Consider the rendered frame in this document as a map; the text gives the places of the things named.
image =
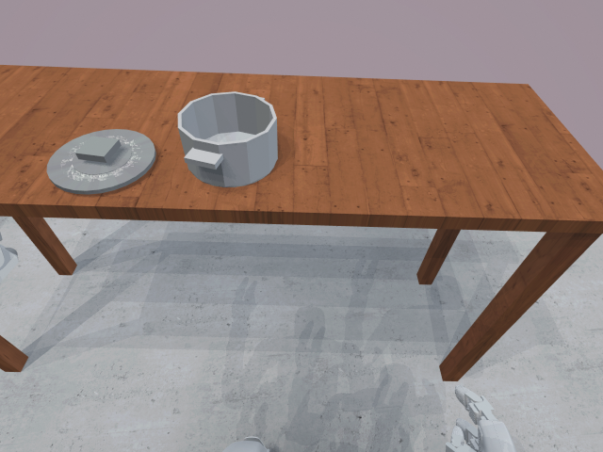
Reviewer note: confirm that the pot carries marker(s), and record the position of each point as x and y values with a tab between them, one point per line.
229	138

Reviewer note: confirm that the robot right hand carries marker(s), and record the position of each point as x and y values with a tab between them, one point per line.
491	435

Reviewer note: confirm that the table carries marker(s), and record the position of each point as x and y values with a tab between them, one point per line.
363	152

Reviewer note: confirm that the robot left shin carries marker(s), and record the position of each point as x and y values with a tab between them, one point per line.
253	439

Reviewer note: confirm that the knob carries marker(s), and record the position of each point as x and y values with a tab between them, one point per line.
99	149

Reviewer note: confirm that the robot left hand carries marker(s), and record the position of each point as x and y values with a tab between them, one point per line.
8	261

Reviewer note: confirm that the lid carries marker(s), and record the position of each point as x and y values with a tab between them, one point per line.
132	160

